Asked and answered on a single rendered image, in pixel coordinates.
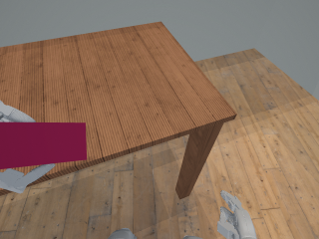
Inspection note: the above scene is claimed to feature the robot right hand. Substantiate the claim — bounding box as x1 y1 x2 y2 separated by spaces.
217 190 257 239

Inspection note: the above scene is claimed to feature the sponge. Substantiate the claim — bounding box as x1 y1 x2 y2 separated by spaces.
0 121 87 169

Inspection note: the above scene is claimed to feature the robot left hand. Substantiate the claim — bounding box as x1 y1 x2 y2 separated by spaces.
0 101 56 194

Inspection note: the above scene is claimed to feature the table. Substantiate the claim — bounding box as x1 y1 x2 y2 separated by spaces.
0 21 237 200

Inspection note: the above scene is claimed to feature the left robot thigh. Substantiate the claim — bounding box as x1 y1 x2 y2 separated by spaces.
108 229 137 239

